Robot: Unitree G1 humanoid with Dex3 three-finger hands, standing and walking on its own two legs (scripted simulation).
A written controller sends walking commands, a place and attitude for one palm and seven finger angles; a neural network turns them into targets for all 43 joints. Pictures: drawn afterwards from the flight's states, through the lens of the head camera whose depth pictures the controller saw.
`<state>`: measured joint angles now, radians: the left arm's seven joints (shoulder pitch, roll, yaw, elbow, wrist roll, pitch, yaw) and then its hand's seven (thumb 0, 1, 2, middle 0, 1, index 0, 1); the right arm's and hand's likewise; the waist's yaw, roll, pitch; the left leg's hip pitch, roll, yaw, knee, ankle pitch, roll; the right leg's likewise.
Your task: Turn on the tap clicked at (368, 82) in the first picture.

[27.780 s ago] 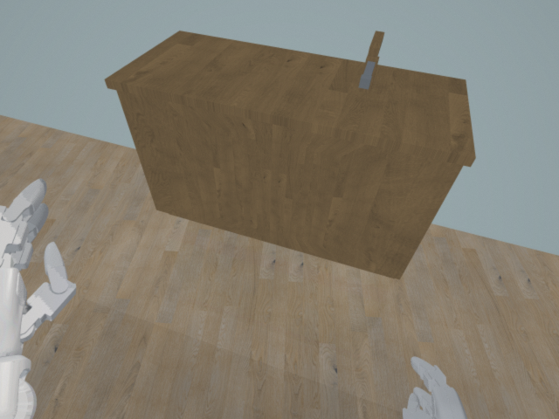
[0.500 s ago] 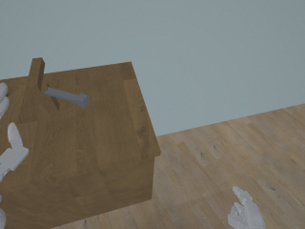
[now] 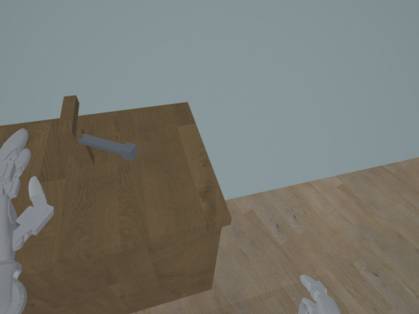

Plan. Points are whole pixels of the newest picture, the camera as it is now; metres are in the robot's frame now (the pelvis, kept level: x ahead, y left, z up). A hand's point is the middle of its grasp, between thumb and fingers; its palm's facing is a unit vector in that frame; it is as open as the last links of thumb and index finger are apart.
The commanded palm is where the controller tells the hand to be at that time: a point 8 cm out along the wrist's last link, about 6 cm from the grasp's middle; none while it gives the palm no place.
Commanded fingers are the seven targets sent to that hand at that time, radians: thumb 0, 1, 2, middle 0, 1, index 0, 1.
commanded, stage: come to a stop and stand still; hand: left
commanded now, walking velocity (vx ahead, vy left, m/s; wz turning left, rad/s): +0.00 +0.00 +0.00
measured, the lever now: (129, 151) +0.44 +0.22 +0.05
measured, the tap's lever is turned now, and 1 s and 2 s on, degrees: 57 57 57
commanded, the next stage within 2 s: look again from close up in 0.32 s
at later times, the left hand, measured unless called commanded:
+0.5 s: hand (48, 171) +0.26 +0.26 +0.19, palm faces +0.46 -0.78 -0.43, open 7.4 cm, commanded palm +0.17 +0.27 +0.17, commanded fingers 0.00 0.90 0.90 -0.20 -0.30 -0.20 -0.30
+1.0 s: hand (45, 181) +0.26 +0.28 +0.16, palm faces +0.40 -0.81 -0.43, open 7.4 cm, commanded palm +0.19 +0.30 +0.17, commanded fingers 0.00 0.90 0.90 -0.20 -0.30 -0.20 -0.30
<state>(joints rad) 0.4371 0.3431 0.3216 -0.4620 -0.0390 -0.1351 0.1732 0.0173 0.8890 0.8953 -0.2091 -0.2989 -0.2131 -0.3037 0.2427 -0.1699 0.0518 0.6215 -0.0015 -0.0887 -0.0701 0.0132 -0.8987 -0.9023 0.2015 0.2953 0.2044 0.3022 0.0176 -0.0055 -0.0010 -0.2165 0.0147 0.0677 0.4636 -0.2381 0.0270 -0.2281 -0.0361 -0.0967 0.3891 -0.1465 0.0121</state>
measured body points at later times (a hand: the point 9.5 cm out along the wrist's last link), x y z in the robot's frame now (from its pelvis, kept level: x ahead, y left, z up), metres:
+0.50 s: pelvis +0.02 -0.01 +0.00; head +0.04 +0.00 +0.45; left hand +0.23 +0.30 +0.21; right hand +0.20 -0.23 -0.08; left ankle +0.01 +0.10 -0.74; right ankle +0.04 -0.13 -0.74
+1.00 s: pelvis +0.04 +0.01 -0.01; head +0.11 +0.05 +0.43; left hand +0.23 +0.32 +0.18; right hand +0.24 -0.21 -0.08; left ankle +0.01 +0.10 -0.74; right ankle +0.04 -0.13 -0.74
